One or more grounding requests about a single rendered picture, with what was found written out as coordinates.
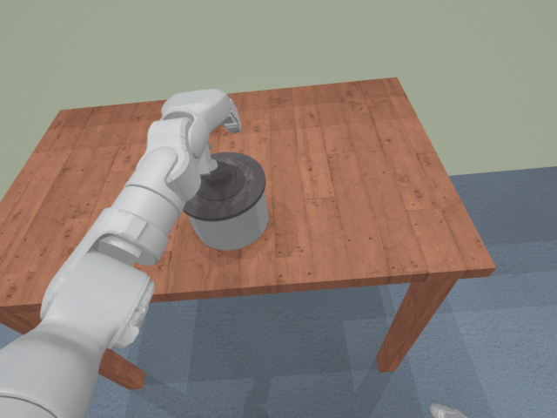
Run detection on knob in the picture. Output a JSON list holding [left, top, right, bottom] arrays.
[[204, 161, 232, 187]]

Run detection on left robot upper arm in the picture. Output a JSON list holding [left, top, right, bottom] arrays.
[[0, 248, 155, 418]]

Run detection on lid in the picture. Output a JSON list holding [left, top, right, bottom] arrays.
[[183, 152, 266, 221]]

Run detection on left robot forearm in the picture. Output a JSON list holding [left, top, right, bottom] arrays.
[[40, 108, 210, 320]]

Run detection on pot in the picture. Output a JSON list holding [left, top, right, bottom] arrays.
[[187, 191, 269, 251]]

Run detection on robot left hand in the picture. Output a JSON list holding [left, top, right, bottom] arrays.
[[161, 89, 241, 175]]

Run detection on table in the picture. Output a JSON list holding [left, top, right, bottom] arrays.
[[0, 78, 496, 389]]

